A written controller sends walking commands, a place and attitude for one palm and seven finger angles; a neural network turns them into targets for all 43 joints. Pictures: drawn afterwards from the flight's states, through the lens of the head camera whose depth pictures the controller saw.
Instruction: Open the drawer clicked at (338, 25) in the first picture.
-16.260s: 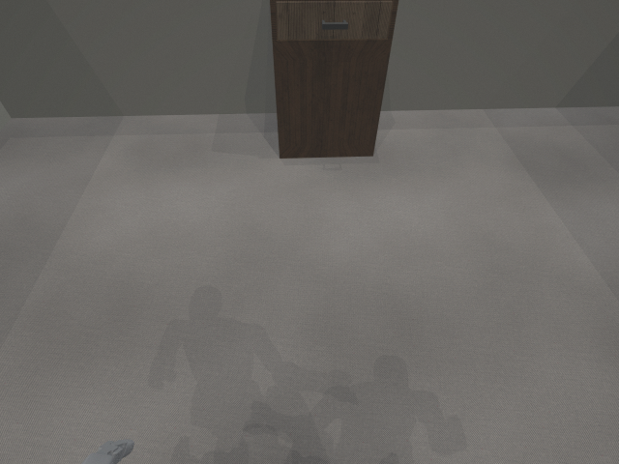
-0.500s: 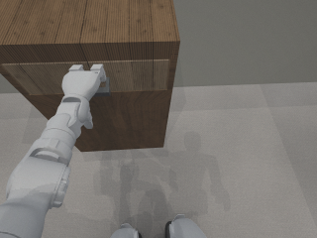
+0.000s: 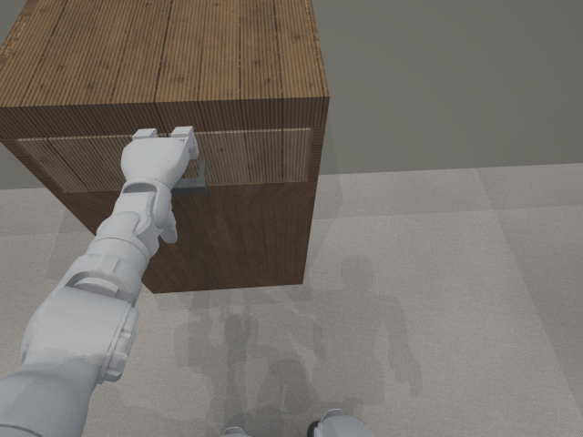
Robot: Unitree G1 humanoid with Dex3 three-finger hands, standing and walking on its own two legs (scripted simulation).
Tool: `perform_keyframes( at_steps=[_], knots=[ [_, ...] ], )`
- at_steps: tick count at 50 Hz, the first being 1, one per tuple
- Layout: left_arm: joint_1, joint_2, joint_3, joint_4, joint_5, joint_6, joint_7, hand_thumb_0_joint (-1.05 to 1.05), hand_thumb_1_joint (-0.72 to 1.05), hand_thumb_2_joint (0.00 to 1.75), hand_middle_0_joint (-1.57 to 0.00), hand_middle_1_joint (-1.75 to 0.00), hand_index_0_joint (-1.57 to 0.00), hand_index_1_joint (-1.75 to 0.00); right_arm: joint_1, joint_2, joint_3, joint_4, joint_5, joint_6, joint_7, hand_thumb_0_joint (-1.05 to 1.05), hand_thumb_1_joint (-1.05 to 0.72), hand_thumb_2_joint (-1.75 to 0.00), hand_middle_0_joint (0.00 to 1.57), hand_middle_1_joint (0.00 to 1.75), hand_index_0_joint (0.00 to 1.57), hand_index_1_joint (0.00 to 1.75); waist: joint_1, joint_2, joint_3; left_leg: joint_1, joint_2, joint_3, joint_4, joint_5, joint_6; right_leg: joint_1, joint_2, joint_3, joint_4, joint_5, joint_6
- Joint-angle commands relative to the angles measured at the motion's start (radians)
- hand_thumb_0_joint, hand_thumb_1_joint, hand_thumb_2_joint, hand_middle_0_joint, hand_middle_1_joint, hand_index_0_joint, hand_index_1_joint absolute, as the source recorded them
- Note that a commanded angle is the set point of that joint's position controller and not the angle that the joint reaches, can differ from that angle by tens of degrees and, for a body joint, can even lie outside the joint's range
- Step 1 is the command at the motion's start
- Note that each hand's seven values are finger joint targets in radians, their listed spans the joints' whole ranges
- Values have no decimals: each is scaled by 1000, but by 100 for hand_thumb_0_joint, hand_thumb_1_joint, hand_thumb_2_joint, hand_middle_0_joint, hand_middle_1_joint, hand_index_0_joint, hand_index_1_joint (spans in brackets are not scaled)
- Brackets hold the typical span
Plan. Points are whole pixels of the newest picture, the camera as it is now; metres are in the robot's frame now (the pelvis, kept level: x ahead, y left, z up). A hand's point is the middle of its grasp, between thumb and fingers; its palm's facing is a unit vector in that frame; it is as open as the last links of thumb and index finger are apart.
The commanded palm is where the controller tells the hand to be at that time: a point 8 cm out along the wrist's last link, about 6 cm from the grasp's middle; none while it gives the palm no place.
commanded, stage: move the hooked fingers above the handle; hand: left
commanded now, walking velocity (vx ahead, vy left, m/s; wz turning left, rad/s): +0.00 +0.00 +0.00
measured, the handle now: (176, 177) +0.54 +0.16 -0.05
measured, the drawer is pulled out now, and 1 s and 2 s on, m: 0.00 0.00 0.00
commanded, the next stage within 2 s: lower the fingers behind the handle in 1.40 s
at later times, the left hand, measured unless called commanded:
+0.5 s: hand (172, 181) +0.49 +0.15 +0.01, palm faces -0.14 -0.03 -0.99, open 13.8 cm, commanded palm +0.49 +0.15 +0.06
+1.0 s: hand (170, 178) +0.50 +0.15 +0.01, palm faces -0.12 -0.04 -0.99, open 13.5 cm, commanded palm +0.49 +0.17 +0.07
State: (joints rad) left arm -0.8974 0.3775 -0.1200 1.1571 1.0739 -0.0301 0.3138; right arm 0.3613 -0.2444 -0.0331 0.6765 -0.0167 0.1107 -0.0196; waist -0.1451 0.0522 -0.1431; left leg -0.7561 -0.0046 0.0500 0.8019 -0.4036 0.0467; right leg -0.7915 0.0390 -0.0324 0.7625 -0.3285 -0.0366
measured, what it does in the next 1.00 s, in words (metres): stands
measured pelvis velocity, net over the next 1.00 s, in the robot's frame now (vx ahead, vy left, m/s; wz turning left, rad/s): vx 0.00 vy -0.01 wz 0.00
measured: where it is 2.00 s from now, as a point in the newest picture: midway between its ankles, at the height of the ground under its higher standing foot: outside the picture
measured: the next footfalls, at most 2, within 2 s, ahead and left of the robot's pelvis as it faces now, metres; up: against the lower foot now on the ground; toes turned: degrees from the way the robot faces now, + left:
none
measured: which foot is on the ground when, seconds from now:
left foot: down 0.00-1.00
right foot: down 0.00-1.00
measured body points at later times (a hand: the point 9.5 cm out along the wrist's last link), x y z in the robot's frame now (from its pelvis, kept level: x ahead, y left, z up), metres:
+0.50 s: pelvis +0.01 +0.00 +0.00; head +0.11 +0.00 +0.44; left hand +0.50 +0.15 +0.06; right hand +0.02 -0.26 -0.13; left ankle -0.02 +0.09 -0.70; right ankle +0.01 -0.10 -0.70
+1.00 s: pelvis +0.00 -0.01 +0.00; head +0.11 -0.02 +0.44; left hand +0.50 +0.15 +0.07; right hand +0.01 -0.27 -0.13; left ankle -0.02 +0.09 -0.70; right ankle +0.01 -0.10 -0.70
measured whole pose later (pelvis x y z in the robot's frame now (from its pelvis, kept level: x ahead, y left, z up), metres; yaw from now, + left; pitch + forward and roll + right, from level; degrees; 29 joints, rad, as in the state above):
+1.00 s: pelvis +0.00 -0.01 +0.00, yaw +0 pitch +20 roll +0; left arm -0.94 0.38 -0.09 1.20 1.07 0.04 0.34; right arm 0.32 -0.25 -0.01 0.69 -0.01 0.12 -0.04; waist -0.17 0.06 -0.12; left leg -0.74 0.00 0.05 0.78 -0.39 0.04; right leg -0.79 0.04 -0.03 0.75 -0.32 -0.04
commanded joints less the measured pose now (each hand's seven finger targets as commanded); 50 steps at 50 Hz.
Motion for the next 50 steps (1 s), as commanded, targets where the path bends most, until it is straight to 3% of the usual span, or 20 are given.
perform_keyframes(
  at_steps=[1,2,5,7,8,11,14,18,20,22,24,28,30,32,35,38,41,44,48,50],
  knots=[
    [-420,199,67,-246,22,-58,95,0,-50,30,-30,-120,-30,-120,128,-150,-66,-45,-17,-27,-11,0,-90,-90,20,30,20,30,-8,2,-423,175,-19,-51,-24,342,5,213,4,40,-33,289,-3],
    [-456,241,106,-274,32,-65,121,0,-50,30,-30,-120,-30,-120,126,-150,-69,-40,-21,-29,-10,0,-90,-90,20,30,20,30,-1,20,-449,185,-17,-60,-11,368,1,198,4,36,-14,291,-7],
    [-516,258,123,-319,53,-48,191,0,-50,30,-30,-120,-30,-120,127,-153,-76,-26,-32,-29,3,0,-90,-90,20,30,20,30,-8,78,-521,233,-14,-71,20,433,-8,162,9,26,13,310,-8],
    [-548,272,139,-332,50,-20,218,0,-50,30,-30,-120,-30,-120,126,-154,-80,-18,-37,-26,6,0,-90,-90,20,30,20,30,-12,72,-572,261,-14,-75,33,490,-12,175,11,19,24,346,-6],
    [-542,231,103,-306,51,5,223,0,-50,30,-30,-120,-30,-120,129,-153,-82,-13,-36,-21,10,0,-90,-90,20,30,20,30,-27,82,-569,277,-12,-79,33,500,-17,164,12,15,19,346,-3],
    [-521,135,28,-218,22,90,197,0,-50,30,-30,-120,-30,-120,136,-158,-86,2,-25,-9,22,0,-90,-90,20,30,20,30,-48,52,-522,300,-9,-75,14,496,-18,159,17,6,-18,337,2],
    [-540,134,7,-200,-6,131,134,0,-50,30,-30,-120,-30,-120,146,-166,-83,1,-13,6,18,0,-90,-90,20,30,20,30,-54,25,-522,319,-9,-72,-13,498,-11,208,18,14,-48,366,7],
    [-478,73,-40,-135,-20,118,64,0,-50,30,-30,-120,-30,-120,136,-159,-73,-2,-5,12,4,0,-90,-90,20,30,20,30,-62,-40,-402,268,-14,-66,-50,427,2,229,14,18,-85,347,8],
    [-446,85,-36,-124,-15,88,39,0,-50,30,-30,-120,-30,-120,128,-161,-67,-9,-3,6,-3,0,-90,-90,20,30,20,30,-55,-56,-352,230,-18,-64,-61,369,5,228,11,24,-90,311,6],
    [-475,52,-59,-173,-18,40,23,0,-50,30,-30,-120,-30,-120,125,-154,-68,-15,-7,-4,-6,0,-90,-90,20,30,20,30,-61,-28,-343,236,-18,-62,-59,358,6,216,6,30,-90,305,3],
    [-439,83,-29,-171,-8,0,28,0,-50,30,-30,-120,-30,-120,129,-151,-67,-21,-10,-11,-7,0,-90,-90,20,30,20,30,-46,-17,-353,220,-20,-61,-47,350,6,208,7,33,-73,296,-1],
    [-440,276,130,-222,21,-37,103,0,-50,30,-30,-120,-30,-120,128,-152,-57,-29,-25,-17,-10,0,-90,-90,20,30,20,30,6,17,-441,162,-24,-58,-19,388,2,246,5,41,-12,341,-7],
    [-426,285,153,-250,39,-25,157,0,-50,30,-30,-120,-30,-120,113,-145,-58,-38,-31,-18,-3,0,-90,-90,20,30,20,30,25,25,-482,146,-27,-48,-4,410,-2,261,5,38,8,365,-7],
    [-440,309,172,-256,54,11,204,0,-50,30,-30,-120,-30,-120,96,-147,-56,-37,-37,-15,2,0,-90,-90,20,30,20,30,29,31,-511,128,-28,-44,12,429,-4,266,5,36,25,388,-7],
    [-495,326,160,-235,61,87,245,0,-50,30,-30,-120,-30,-120,94,-157,-59,-29,-30,-9,4,0,-90,-90,20,30,20,30,0,-2,-511,117,-29,-34,2,380,-2,282,4,37,2,363,3],
    [-540,330,139,-223,39,141,218,0,-50,30,-30,-120,-30,-120,102,-163,-62,-24,-19,2,-2,0,-90,-90,20,30,20,30,-17,5,-567,168,-31,-33,-17,388,0,328,2,41,-23,382,10],
    [-540,328,126,-183,1,168,168,0,-50,30,-30,-120,-30,-120,101,-166,-55,-19,-8,11,-12,0,-90,-90,20,30,20,30,-23,-27,-540,171,-31,-28,-46,362,6,369,0,47,-56,383,18],
    [-512,298,97,-163,-14,147,111,0,-50,30,-30,-120,-30,-120,104,-167,-51,-20,-1,11,-25,0,-90,-90,20,30,20,30,-25,-31,-496,188,-28,-29,-69,359,8,368,-3,49,-77,383,19],
    [-467,311,96,-117,-14,86,66,0,-50,30,-30,-120,-30,-120,103,-171,-38,-27,6,-2,-42,0,-90,-90,20,30,20,30,-26,-77,-365,114,-30,-30,-84,271,12,338,-7,55,-95,308,18],
    [-443,297,90,-139,2,46,61,0,-50,30,-30,-120,-30,-120,108,-168,-43,-34,1,-14,-41,0,-90,-90,20,30,20,30,-13,-39,-384,128,-30,-31,-74,279,10,315,-6,56,-83,298,12]
  ],
)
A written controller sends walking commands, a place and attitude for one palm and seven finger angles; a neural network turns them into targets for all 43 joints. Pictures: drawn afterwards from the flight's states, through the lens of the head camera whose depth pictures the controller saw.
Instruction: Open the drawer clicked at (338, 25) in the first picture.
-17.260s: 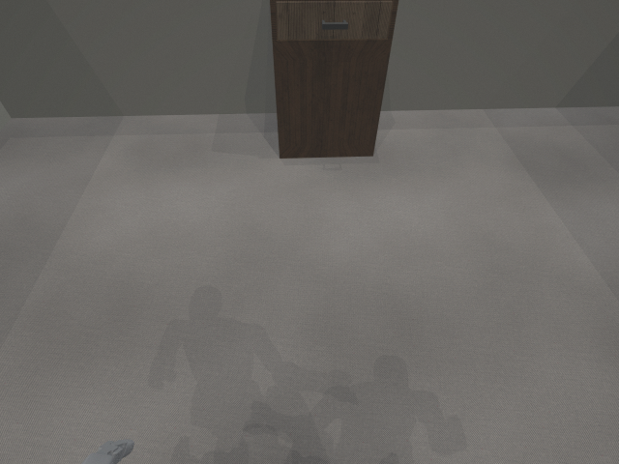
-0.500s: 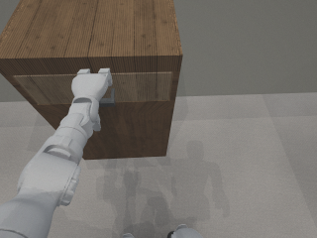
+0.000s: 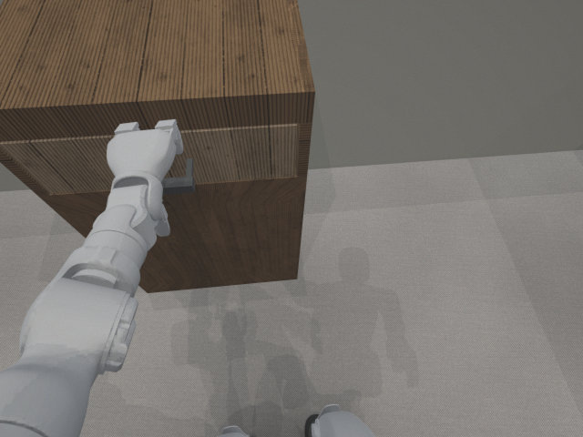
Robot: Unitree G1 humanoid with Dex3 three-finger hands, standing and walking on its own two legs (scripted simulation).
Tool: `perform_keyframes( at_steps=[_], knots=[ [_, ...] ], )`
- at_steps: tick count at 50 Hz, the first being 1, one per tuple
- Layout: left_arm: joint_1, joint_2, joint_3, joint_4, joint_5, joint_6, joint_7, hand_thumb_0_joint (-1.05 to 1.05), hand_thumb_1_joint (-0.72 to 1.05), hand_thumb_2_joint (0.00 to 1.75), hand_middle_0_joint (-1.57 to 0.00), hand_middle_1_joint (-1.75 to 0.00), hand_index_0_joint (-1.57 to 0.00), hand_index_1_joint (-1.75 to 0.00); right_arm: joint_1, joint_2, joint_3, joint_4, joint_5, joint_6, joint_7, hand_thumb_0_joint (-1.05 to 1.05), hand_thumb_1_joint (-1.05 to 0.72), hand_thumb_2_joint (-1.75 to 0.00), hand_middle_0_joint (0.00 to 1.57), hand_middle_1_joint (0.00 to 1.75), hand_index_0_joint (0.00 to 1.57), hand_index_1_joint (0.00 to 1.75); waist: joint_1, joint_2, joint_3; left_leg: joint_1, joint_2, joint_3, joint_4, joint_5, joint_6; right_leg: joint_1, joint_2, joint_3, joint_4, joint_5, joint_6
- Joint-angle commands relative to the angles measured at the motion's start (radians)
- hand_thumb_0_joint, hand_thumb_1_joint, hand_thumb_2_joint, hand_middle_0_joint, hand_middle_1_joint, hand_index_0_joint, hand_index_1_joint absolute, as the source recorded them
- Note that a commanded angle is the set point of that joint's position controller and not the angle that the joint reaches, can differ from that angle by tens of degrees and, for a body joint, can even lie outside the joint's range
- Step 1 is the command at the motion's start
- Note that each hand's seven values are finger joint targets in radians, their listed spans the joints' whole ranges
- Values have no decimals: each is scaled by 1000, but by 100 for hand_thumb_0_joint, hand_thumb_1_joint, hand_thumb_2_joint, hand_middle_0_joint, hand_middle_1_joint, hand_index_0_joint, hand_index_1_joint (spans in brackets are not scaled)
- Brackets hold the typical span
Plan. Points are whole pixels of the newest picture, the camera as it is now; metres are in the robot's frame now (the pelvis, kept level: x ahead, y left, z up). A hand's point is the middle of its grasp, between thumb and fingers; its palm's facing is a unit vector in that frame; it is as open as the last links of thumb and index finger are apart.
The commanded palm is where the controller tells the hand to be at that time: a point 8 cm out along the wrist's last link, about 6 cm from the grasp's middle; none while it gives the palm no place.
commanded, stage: move the hooked fingers above the handle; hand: left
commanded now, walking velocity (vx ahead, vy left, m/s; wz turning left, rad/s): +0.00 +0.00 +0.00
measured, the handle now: (163, 176) +0.55 +0.17 -0.05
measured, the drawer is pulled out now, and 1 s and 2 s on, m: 0.00 0.00 0.00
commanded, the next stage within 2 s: lower the fingers behind the handle in 0.40 s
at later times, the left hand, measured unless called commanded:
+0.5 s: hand (148, 178) +0.50 +0.17 +0.01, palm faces -0.04 -0.04 -1.00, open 13.6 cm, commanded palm +0.49 +0.17 +0.06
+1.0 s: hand (159, 193) +0.50 +0.16 -0.03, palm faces -0.03 -0.05 -1.00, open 13.8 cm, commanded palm +0.48 +0.17 +0.03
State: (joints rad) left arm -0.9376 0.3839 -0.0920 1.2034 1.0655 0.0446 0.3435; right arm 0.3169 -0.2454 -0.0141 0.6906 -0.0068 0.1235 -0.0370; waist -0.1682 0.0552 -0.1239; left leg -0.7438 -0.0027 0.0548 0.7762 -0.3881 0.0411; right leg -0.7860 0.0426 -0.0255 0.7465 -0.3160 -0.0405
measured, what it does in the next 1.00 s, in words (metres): stands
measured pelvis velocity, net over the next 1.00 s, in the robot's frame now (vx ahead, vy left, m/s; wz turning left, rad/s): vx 0.00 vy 0.01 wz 0.01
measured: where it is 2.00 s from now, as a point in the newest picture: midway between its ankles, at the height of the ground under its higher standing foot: outside the picture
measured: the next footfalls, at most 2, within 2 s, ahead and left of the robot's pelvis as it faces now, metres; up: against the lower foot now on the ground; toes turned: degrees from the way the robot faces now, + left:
none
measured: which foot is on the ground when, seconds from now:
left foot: down 0.00-1.00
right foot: down 0.00-1.00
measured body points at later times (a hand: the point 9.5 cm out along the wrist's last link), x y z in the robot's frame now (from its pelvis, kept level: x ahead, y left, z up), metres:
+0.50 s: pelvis +0.01 +0.01 -0.01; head +0.12 +0.00 +0.43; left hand +0.50 +0.17 +0.06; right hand +0.01 -0.26 -0.14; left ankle -0.02 +0.09 -0.70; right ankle +0.01 -0.09 -0.70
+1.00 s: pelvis +0.00 +0.01 -0.02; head +0.13 +0.01 +0.41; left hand +0.49 +0.16 +0.02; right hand -0.01 -0.26 -0.15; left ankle -0.02 +0.09 -0.70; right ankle +0.01 -0.09 -0.70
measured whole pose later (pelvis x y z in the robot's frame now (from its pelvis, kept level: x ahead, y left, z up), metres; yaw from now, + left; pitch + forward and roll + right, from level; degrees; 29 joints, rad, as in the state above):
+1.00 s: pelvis +0.00 +0.01 -0.02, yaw +0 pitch +25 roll -2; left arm -0.89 0.37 -0.08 1.15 1.13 -0.05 0.47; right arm 0.36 -0.25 -0.06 0.73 -0.05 0.09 0.01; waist -0.15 0.06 -0.17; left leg -0.91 0.00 0.04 0.95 -0.46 0.05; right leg -0.94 0.04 -0.05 0.89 -0.38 -0.03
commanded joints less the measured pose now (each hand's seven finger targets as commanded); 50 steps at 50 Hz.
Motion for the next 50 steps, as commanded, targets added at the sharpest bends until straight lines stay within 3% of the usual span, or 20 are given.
perform_keyframes(
  at_steps=[1,4,7,11,12,15,17,19,23,26,28,30,35,36,40,42,45,50],
  knots=[
    [-392,277,54,-194,13,-46,31,0,-50,30,-30,-120,-30,-120,151,-164,-64,-54,-10,-31,-23,0,-90,-90,20,30,20,30,8,-29,-399,116,-32,-32,-41,259,15,297,-10,53,-68,280,15],
    [-366,271,68,-223,26,-88,47,0,-50,30,-30,-120,-30,-120,167,-160,-74,-56,-16,-43,-16,0,-90,-90,20,30,20,30,22,-3,-449,139,-29,-39,-19,303,11,277,-5,45,-38,297,8],
    [-374,180,21,-246,26,-99,70,0,-50,30,-30,-120,-30,-120,176,-151,-88,-49,-23,-51,-2,0,-90,-90,20,30,20,30,5,17,-478,188,-23,-46,4,360,6,227,2,33,-28,314,5],
    [-418,211,41,-264,16,-86,94,0,-50,30,-30,-120,-30,-120,190,-163,-95,-32,-23,-47,9,0,-90,-90,20,30,20,30,-7,-8,-474,180,-24,-52,6,342,8,230,5,34,-36,305,9],
    [-467,210,39,-292,15,-90,98,0,-50,30,-30,-120,-30,-120,191,-162,-97,-25,-25,-49,9,0,-90,-90,20,30,20,30,-17,8,-494,198,-22,-57,11,362,8,223,3,35,-32,314,8],
    [-497,220,47,-338,26,-96,111,0,-50,30,-30,-120,-30,-120,195,-162,-103,-17,-29,-46,13,0,-90,-90,20,30,20,30,-10,59,-545,267,-20,-72,18,413,2,199,8,27,-24,314,3],
    [-538,190,20,-335,24,-91,115,0,-50,30,-30,-120,-30,-120,195,-160,-102,-5,-32,-46,13,0,-90,-90,20,30,20,30,-34,60,-522,288,-16,-79,21,428,0,166,10,18,-26,308,3],
    [-507,206,41,-314,25,-77,121,0,-50,30,-30,-120,-30,-120,197,-161,-101,-2,-32,-43,17,0,-90,-90,20,30,20,30,-16,80,-528,298,-15,-82,15,444,-5,169,13,13,-22,307,1],
    [-423,173,23,-201,17,-14,108,0,-50,30,-30,-120,-30,-120,188,-161,-89,-7,-29,-28,26,0,-90,-90,20,30,20,30,-7,31,-467,253,-15,-70,-1,461,-5,196,16,7,-31,336,3],
    [-400,196,35,-178,16,2,95,0,-50,30,-30,-120,-30,-120,180,-165,-85,-17,-24,-22,23,0,-90,-90,20,30,20,30,-6,-27,-424,197,-22,-58,-18,404,4,243,12,18,-47,342,6],
    [-394,201,36,-172,19,-2,84,0,-50,30,-30,-120,-30,-120,180,-166,-84,-20,-23,-20,19,0,-90,-90,20,30,20,30,-5,-39,-428,186,-22,-55,-16,406,5,250,9,22,-40,357,8],
    [-369,156,7,-154,18,-4,75,0,-50,30,-30,-120,-30,-120,176,-163,-83,-27,-21,-23,20,0,-90,-90,20,30,20,30,-9,-54,-400,178,-21,-52,-20,377,6,232,10,20,-48,331,8],
    [-361,162,6,-124,32,-19,72,0,-50,30,-30,-120,-30,-120,176,-163,-81,-28,-24,-31,17,0,-90,-90,20,30,20,30,-12,-38,-369,137,-21,-53,-3,320,6,175,8,20,-29,267,4],
    [-374,168,10,-137,36,-26,73,0,-50,30,-30,-120,-30,-120,178,-164,-81,-29,-24,-35,16,0,-90,-90,20,30,20,30,-17,-44,-382,134,-18,-58,4,316,6,166,8,20,-19,261,5],
    [-434,158,19,-254,38,-91,85,0,-50,30,-30,-120,-30,-120,191,-155,-95,-32,-39,-51,18,0,-90,-90,20,30,20,30,-8,48,-524,221,-8,-80,53,409,-3,128,8,18,30,290,1],
    [-443,193,55,-301,40,-118,102,0,-50,30,-30,-120,-30,-120,192,-155,-98,-26,-46,-53,18,0,-90,-90,20,30,20,30,-1,62,-574,245,-4,-93,79,463,-9,112,11,14,56,304,-1],
    [-442,181,54,-284,57,-117,150,0,-50,30,-30,-120,-30,-120,192,-155,-98,-10,-51,-55,24,0,-90,-90,20,30,20,30,-8,66,-537,205,-1,-100,99,448,-15,61,13,7,74,280,-1],
    [-433,188,73,-223,64,-36,215,0,-50,30,-30,-120,-30,-120,190,-159,-98,10,-56,-47,40,0,-90,-90,20,30,20,30,-10,51,-543,165,-4,-89,115,453,-16,69,15,1,87,300,0]
  ],
)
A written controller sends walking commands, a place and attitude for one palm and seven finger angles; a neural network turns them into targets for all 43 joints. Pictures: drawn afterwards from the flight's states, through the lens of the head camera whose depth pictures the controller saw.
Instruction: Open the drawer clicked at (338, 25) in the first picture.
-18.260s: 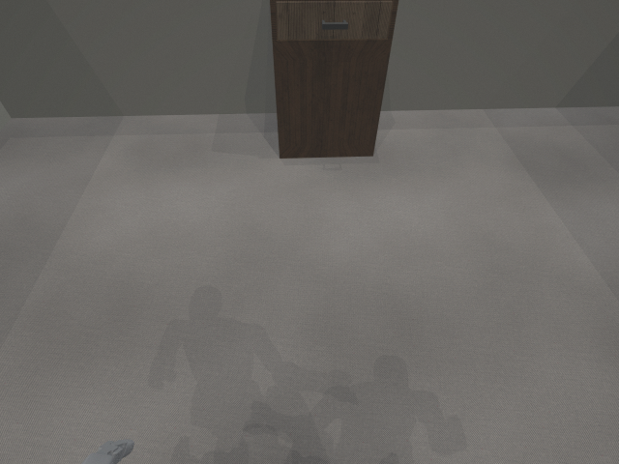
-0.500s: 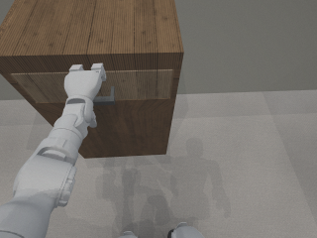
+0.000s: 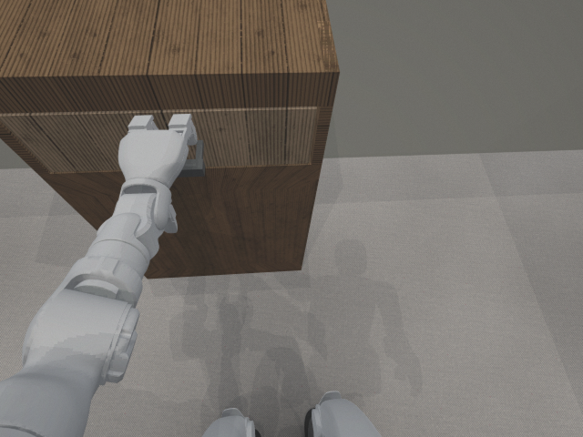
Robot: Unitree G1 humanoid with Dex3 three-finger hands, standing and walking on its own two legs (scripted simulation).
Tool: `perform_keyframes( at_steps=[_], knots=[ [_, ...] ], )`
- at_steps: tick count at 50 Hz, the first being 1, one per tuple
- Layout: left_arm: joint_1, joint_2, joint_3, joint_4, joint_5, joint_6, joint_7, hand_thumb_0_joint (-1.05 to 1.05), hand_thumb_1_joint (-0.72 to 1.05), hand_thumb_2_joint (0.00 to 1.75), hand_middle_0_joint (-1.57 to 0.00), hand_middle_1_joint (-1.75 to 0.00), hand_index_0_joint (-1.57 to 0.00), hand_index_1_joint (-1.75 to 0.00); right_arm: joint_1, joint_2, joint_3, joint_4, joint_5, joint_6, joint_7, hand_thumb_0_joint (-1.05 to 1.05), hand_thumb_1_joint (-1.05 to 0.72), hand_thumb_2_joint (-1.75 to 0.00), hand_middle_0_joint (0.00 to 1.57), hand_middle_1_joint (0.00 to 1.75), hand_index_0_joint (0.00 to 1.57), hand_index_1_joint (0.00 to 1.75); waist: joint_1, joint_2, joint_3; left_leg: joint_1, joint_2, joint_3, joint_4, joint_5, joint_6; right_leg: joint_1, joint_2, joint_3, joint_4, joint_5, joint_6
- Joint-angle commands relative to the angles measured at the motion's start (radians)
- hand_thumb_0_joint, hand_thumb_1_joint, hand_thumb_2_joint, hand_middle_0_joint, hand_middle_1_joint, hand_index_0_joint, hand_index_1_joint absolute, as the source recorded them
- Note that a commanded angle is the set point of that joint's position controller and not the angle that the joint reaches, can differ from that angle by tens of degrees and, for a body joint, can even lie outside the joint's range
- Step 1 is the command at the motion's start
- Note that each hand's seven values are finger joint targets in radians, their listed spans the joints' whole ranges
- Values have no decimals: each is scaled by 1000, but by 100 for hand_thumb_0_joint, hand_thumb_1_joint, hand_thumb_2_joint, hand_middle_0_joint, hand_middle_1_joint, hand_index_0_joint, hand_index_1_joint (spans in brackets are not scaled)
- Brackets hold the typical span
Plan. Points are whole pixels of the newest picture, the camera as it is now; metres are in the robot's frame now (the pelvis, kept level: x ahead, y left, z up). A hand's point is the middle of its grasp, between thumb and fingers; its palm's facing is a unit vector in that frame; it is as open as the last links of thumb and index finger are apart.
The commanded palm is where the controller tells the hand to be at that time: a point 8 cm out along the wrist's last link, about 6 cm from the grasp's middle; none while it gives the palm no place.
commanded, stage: lower the fingers behind the handle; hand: left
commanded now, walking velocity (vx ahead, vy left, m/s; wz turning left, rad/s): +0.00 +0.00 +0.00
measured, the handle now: (172, 158) +0.55 +0.15 -0.02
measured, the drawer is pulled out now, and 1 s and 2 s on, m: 0.00 0.00 0.00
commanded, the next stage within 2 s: lift the fingers back up to retry in 1.10 s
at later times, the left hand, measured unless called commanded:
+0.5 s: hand (168, 180) +0.50 +0.15 -0.02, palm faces -0.04 -0.01 -1.00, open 13.8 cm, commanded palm +0.49 +0.15 +0.02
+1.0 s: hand (171, 180) +0.50 +0.15 -0.02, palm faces -0.05 +0.01 -1.00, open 13.7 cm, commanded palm +0.49 +0.15 +0.01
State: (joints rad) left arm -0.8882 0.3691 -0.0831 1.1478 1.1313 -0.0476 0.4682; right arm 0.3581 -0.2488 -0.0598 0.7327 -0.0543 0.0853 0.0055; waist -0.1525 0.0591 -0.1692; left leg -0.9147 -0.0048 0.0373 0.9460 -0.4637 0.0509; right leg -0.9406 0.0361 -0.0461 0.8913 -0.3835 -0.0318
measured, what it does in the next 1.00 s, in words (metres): shifts its weight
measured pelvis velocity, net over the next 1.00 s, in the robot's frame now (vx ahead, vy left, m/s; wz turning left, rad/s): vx -0.05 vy -0.01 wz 0.00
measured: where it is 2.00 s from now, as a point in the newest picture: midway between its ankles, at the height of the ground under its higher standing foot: outside the picture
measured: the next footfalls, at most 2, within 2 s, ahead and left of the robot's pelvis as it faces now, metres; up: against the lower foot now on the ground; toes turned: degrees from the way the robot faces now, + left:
none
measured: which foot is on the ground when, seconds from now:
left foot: down 0.00-1.00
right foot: down 0.00-1.00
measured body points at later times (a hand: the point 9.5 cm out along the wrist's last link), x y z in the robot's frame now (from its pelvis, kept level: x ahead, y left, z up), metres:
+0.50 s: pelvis -0.01 -0.01 -0.02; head +0.12 -0.01 +0.41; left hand +0.50 +0.15 +0.03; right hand -0.02 -0.28 -0.14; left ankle -0.02 +0.08 -0.68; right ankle +0.01 -0.10 -0.68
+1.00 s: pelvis -0.05 -0.01 -0.04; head +0.10 -0.01 +0.38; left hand +0.50 +0.15 +0.03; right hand -0.06 -0.28 -0.16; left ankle -0.02 +0.08 -0.68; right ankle +0.01 -0.10 -0.68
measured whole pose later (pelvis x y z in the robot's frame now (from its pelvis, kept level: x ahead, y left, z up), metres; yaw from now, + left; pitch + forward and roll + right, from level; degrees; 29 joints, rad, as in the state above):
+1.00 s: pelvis -0.05 -0.01 -0.04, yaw +0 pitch +28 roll -2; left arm -1.12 0.46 -0.12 1.29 1.11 0.07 0.38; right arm 0.35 -0.26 0.01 0.69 -0.02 0.03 -0.02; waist -0.22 0.06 -0.16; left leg -1.17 0.00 0.03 1.15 -0.47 0.05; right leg -1.19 0.04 -0.07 1.08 -0.38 -0.05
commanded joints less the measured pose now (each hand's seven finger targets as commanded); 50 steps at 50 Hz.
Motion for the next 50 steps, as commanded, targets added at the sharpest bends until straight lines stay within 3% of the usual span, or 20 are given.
perform_keyframes(
  at_steps=[1,4,8,12,14,16,20,24,25,29,30,32,35,38,42,44,50],
  knots=[
    [-473,198,57,-150,-6,79,89,0,-50,30,-30,-120,-30,-120,150,-157,-49,-34,-7,-5,0,0,-90,-90,20,30,20,30,-26,34,-501,322,-5,-67,-57,517,-23,242,22,23,-60,373,-8],
    [-475,206,50,-124,-14,128,69,0,-50,30,-30,-120,-30,-120,150,-163,-47,-33,-1,6,2,0,-90,-90,20,30,20,30,-29,29,-507,313,-7,-58,-67,498,-19,270,20,28,-72,386,-5],
    [-457,200,22,-38,-23,171,28,0,-50,30,-30,-120,-30,-120,142,-166,-32,-35,10,14,-9,0,-90,-90,20,30,20,30,-48,-34,-416,233,-14,-46,-85,398,-6,283,18,37,-93,348,1],
    [-473,185,9,-98,-47,103,-31,0,-50,30,-30,-120,-30,-120,140,-158,-32,-58,11,-8,-24,0,-90,-90,20,30,20,30,-50,-18,-447,226,-16,-46,-73,362,3,290,12,51,-85,336,1],
    [-450,208,15,-81,-39,66,-47,0,-50,30,-30,-120,-30,-120,143,-158,-28,-53,10,-18,-31,0,-90,-90,20,30,20,30,-49,-18,-426,184,-17,-43,-59,325,6,275,9,57,-72,312,2],
    [-403,168,-9,-41,-30,51,-52,0,-50,30,-30,-120,-30,-120,146,-154,-26,-56,12,-27,-31,0,-90,-90,20,30,20,30,-53,-33,-367,147,-17,-45,-50,296,4,225,10,50,-65,274,-1],
    [-441,209,25,-84,-8,10,-19,0,-50,30,-30,-120,-30,-120,157,-157,-31,-56,2,-42,-27,0,-90,-90,20,30,20,30,-46,8,-431,130,-16,-51,-1,317,3,173,10,50,-15,272,-6],
    [-476,147,-13,-50,-2,45,20,0,-50,30,-30,-120,-30,-120,168,-157,-39,-42,1,-51,-16,0,-90,-90,20,30,20,30,-80,3,-408,113,-11,-57,22,299,1,106,12,39,-5,236,-3],
    [-466,180,11,-39,-1,60,27,0,-50,30,-30,-120,-30,-120,169,-162,-37,-41,2,-48,-13,0,-90,-90,20,30,20,30,-64,13,-433,106,-15,-56,26,299,-1,116,12,40,2,233,-5],
    [-518,178,-8,-3,-3,121,36,0,-50,30,-30,-120,-30,-120,170,-166,-33,-36,3,-40,-10,0,-90,-90,20,30,20,30,-87,23,-447,90,-16,-54,38,287,1,107,12,40,7,228,-1],
    [-506,193,-1,24,-2,138,33,0,-50,30,-30,-120,-30,-120,168,-168,-29,-33,6,-37,-9,0,-90,-90,20,30,20,30,-84,12,-432,76,-17,-55,35,271,0,108,13,38,6,215,-1],
    [-532,180,-21,53,-8,162,18,0,-50,30,-30,-120,-30,-120,165,-170,-23,-36,11,-36,-10,0,-90,-90,20,30,20,30,-103,-4,-407,48,-17,-54,33,231,3,100,12,38,0,184,0],
    [-533,224,-16,97,-11,187,-10,0,-50,30,-30,-120,-30,-120,156,-179,-10,-43,17,-34,-16,0,-90,-90,20,30,20,30,-105,-8,-375,-18,-21,-44,38,166,9,104,10,45,-2,136,4],
    [-566,248,-16,79,-13,181,-46,0,-50,30,-30,-120,-30,-120,160,-179,-3,-58,20,-38,-23,0,-90,-90,20,30,20,30,-107,6,-401,-28,-20,-45,40,141,11,113,8,47,5,117,5],
    [-571,229,-33,70,-20,156,-79,0,-50,30,-30,-120,-30,-120,158,-174,-1,-70,24,-50,-32,0,-90,-90,20,30,20,30,-119,-6,-378,-46,-17,-49,46,104,15,82,8,47,7,78,7],
    [-555,266,-12,67,-19,140,-90,0,-50,30,-30,-120,-30,-120,158,-179,4,-75,26,-56,-38,0,-90,-90,20,30,20,30,-110,-5,-373,-72,-15,-48,53,69,16,72,7,48,13,42,7],
    [-559,281,-8,54,-14,105,-102,0,-50,30,-30,-120,-30,-120,167,-180,8,-87,28,-76,-44,0,-90,-90,20,30,20,30,-106,-4,-375,-113,-13,-55,67,21,17,42,6,48,30,-13,6]
  ],
)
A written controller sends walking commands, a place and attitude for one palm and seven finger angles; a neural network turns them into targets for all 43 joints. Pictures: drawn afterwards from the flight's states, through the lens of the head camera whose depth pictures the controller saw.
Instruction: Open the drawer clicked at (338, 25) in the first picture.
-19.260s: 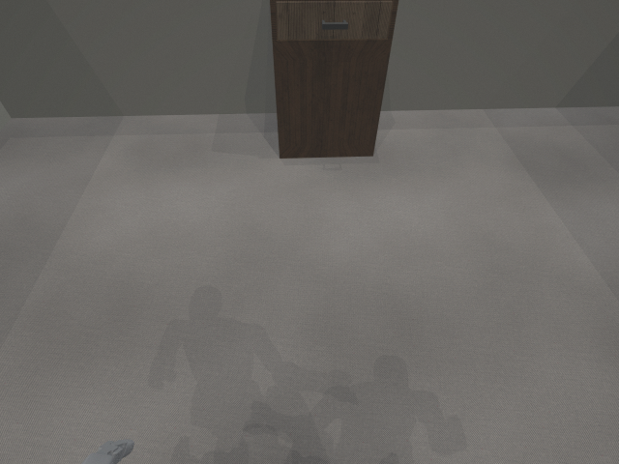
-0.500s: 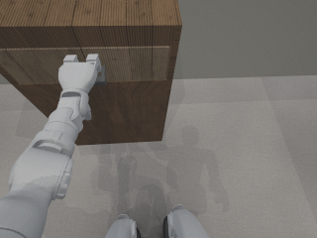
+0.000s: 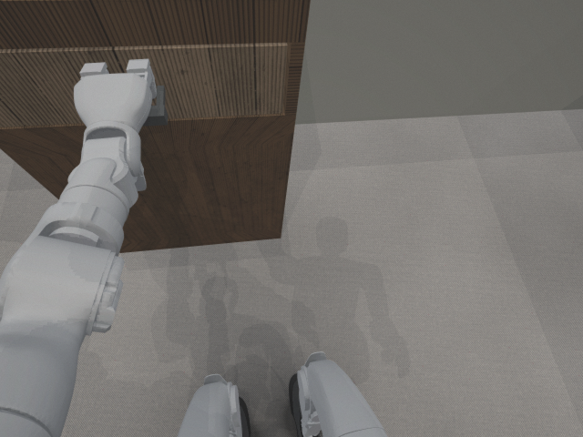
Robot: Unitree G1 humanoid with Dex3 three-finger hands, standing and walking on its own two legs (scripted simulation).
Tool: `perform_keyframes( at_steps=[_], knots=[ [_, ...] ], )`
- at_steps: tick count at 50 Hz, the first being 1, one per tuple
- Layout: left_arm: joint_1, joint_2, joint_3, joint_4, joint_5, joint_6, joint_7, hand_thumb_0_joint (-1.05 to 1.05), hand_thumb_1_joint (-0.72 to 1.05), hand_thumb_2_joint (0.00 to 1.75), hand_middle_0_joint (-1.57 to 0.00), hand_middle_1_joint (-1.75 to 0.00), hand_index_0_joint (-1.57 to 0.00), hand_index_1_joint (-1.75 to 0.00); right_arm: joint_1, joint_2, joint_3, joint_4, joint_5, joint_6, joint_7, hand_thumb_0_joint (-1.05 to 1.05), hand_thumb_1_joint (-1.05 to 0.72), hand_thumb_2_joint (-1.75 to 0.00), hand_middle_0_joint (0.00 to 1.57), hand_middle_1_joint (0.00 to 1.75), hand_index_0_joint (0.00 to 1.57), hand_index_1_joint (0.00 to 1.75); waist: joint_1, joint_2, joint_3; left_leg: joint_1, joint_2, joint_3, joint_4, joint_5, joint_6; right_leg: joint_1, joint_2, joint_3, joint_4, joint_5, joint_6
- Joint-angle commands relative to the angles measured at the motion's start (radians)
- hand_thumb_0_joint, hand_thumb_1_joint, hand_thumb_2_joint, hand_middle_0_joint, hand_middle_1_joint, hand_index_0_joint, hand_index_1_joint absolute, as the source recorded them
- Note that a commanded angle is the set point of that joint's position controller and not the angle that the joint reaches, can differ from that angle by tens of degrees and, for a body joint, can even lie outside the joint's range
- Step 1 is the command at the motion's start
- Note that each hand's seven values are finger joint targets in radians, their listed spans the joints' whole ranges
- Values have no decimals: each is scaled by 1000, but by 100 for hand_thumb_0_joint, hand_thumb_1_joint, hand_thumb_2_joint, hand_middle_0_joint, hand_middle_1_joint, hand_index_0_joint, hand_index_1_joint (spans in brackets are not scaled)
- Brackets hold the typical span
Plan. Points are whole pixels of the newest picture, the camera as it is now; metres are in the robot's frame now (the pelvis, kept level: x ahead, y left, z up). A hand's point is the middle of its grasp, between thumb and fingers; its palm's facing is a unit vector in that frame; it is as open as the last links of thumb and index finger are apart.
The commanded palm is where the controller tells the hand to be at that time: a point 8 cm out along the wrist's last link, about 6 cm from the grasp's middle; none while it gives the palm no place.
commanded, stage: lower the fingers behind the handle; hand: left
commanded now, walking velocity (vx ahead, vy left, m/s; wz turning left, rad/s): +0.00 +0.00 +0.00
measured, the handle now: (129, 105) +0.60 +0.16 +0.02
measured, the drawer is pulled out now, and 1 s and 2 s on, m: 0.00 0.00 0.00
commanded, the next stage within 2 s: lift the fingers back up to retry in 0.10 s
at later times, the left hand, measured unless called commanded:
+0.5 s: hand (127, 128) +0.55 +0.16 +0.02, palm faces -0.11 -0.02 -0.99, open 13.9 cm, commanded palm +0.54 +0.16 +0.09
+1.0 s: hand (112, 101) +0.56 +0.16 +0.07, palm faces -0.05 -0.07 -1.00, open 13.4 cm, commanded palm +0.53 +0.16 +0.13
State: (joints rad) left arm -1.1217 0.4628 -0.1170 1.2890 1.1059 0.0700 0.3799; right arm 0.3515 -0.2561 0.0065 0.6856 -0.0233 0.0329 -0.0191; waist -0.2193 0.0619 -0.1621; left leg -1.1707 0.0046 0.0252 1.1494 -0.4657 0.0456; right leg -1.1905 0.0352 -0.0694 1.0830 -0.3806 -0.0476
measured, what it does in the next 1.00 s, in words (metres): rises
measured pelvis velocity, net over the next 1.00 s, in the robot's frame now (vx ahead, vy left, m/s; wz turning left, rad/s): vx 0.07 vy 0.00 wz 0.00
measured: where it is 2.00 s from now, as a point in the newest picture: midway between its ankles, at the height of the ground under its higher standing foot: outside the picture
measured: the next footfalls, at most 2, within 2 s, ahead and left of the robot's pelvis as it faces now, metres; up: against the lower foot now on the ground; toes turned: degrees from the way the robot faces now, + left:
none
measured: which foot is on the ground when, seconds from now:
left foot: down 0.00-1.00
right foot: down 0.00-1.00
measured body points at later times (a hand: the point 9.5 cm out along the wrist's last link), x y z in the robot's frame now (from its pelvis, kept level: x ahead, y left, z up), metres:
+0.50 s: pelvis +0.01 +0.01 +0.02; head +0.16 +0.00 +0.44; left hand +0.55 +0.16 +0.08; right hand -0.01 -0.26 -0.10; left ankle +0.03 +0.09 -0.64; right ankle +0.06 -0.09 -0.64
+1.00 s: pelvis +0.07 +0.00 +0.07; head +0.18 -0.01 +0.50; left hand +0.55 +0.16 +0.12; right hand +0.10 -0.27 -0.07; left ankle +0.03 +0.10 -0.64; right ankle +0.06 -0.09 -0.64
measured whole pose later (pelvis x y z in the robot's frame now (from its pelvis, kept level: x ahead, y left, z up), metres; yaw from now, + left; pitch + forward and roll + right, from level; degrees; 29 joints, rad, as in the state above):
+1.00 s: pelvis +0.07 +0.00 +0.07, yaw +0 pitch +21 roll -1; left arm -0.81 0.35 -0.09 1.04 1.07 0.00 0.39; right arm 0.32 -0.24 -0.06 0.70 -0.03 0.11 -0.01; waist -0.11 0.06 -0.14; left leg -0.72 -0.01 0.03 0.78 -0.42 0.04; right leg -0.75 0.05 -0.04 0.73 -0.35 -0.04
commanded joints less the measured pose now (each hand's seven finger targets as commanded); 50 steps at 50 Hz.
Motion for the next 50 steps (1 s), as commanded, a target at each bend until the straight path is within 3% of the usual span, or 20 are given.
perform_keyframes(
  at_steps=[1,2,4,7,9,12,15,18,20,22,23,26,30,32,34,38,40,42,45,50],
  knots=[
    [-334,182,18,-85,13,-13,-13,0,-50,30,-30,-120,-30,-120,177,-172,-58,-39,-1,-26,-20,0,-90,-90,20,30,20,30,-42,-5,-372,141,-20,-46,-138,10,22,276,8,69,-160,-32,21],
    [-362,159,5,-103,9,-18,-11,0,-50,30,-30,-120,-30,-120,181,-171,-62,-36,-2,-30,-18,0,-90,-90,20,30,20,30,-55,6,-376,159,-18,-52,-139,16,23,255,8,66,-156,-27,20],
    [-345,196,34,-109,15,-19,-6,0,-50,30,-30,-120,-30,-120,186,-177,-63,-36,-2,-32,-18,0,-90,-90,20,30,20,30,-37,12,-411,169,-16,-57,-136,16,21,257,9,63,-146,-31,18],
    [-375,166,16,-108,9,-12,-2,0,-50,30,-30,-120,-30,-120,195,-176,-64,-28,-2,-36,-18,0,-90,-90,20,30,20,30,-54,-5,-408,184,-12,-67,-141,28,21,237,8,56,-143,-21,21],
    [-355,197,40,-114,6,-7,0,0,-50,30,-30,-120,-30,-120,194,-179,-64,-28,-1,-35,-15,0,-90,-90,20,30,20,30,-36,19,-436,185,-14,-63,-137,26,20,251,10,60,-144,-25,19],
    [-395,219,51,-155,-4,0,-2,0,-50,30,-30,-120,-30,-120,194,-176,-63,-31,1,-30,-19,0,-90,-90,20,30,20,30,-36,11,-462,205,-14,-60,-150,47,21,295,10,66,-159,-4,23],
    [-429,234,55,-224,-6,-2,0,0,-50,30,-30,-120,-30,-120,201,-173,-64,-35,5,-27,-22,0,-90,-90,20,30,20,30,-20,75,-516,291,-15,-69,-180,92,16,326,11,62,-176,32,22],
    [-431,254,81,-286,-17,-20,4,0,-50,30,-30,-120,-30,-120,207,-169,-70,-37,4,-24,-27,0,-90,-90,20,30,20,30,-12,56,-572,371,-11,-78,-201,153,15,378,14,62,-200,83,26],
    [-401,243,80,-298,-24,-31,4,0,-50,30,-30,-120,-30,-120,203,-165,-70,-36,6,-21,-28,0,-90,-90,20,30,20,30,1,49,-555,402,-12,-78,-222,178,12,402,16,61,-220,103,25],
    [-420,237,84,-333,-31,-52,10,0,-50,30,-30,-120,-30,-120,199,-161,-73,-32,5,-21,-31,0,-90,-90,20,30,20,30,-7,35,-542,433,-10,-79,-237,194,13,416,16,64,-240,119,26],
    [-422,237,87,-370,-32,-69,17,0,-50,30,-30,-120,-30,-120,204,-159,-76,-32,2,-24,-32,0,-90,-90,20,30,20,30,6,70,-568,458,-11,-77,-244,225,11,439,15,66,-244,146,24],
    [-360,251,122,-398,-36,-95,33,0,-50,30,-30,-120,-30,-120,204,-158,-85,-25,-2,-18,-29,0,-90,-90,20,30,20,30,28,56,-573,519,-12,-71,-259,314,7,491,19,67,-264,225,21],
    [-357,181,92,-453,-32,-122,73,0,-50,30,-30,-120,-30,-120,202,-153,-99,-8,-10,-13,-21,0,-90,-90,20,30,20,30,23,79,-529,607,-10,-72,-280,421,-2,483,22,56,-291,294,18],
    [-323,195,109,-432,-21,-103,95,0,-50,30,-30,-120,-30,-120,196,-155,-101,1,-14,1,-14,0,-90,-90,20,30,20,30,38,82,-543,633,-14,-66,-284,495,-8,519,24,54,-293,351,14],
    [-303,144,79,-396,-24,-68,104,0,-50,30,-30,-120,-30,-120,194,-150,-103,5,-12,15,-8,0,-90,-90,20,30,20,30,26,48,-475,625,-14,-58,-303,503,-9,528,26,50,-316,371,17],
    [-354,203,118,-496,-27,-52,109,0,-50,30,-30,-120,-30,-120,181,-148,-108,-2,-14,38,-6,0,-90,-90,20,30,20,30,45,80,-564,702,-22,-43,-326,613,-8,651,19,64,-332,505,17],
    [-325,198,122,-521,-33,-47,101,0,-50,30,-30,-120,-30,-120,168,-144,-110,-9,-14,49,-7,0,-90,-90,20,30,20,30,57,78,-578,744,-22,-40,-337,682,-11,692,18,65,-345,557,20],
    [-300,154,95,-517,-43,-51,86,0,-50,30,-30,-120,-30,-120,159,-139,-111,-11,-14,57,-8,0,-90,-90,20,30,20,30,51,65,-551,765,-19,-41,-344,730,-12,699,16,64,-356,583,21],
    [-194,149,109,-481,-47,-58,72,0,-50,30,-30,-120,-30,-120,148,-138,-112,-12,-13,64,-8,0,-90,-90,20,30,20,30,73,13,-506,725,-23,-28,-363,711,-6,747,12,72,-365,620,24],
    [-66,80,73,-435,-28,-66,59,0,-50,30,-30,-120,-30,-120,125,-133,-120,-19,-11,73,0,0,-90,-90,20,30,20,30,94,-18,-459,728,-20,-24,-380,715,-9,741,13,69,-376,599,21]
  ],
)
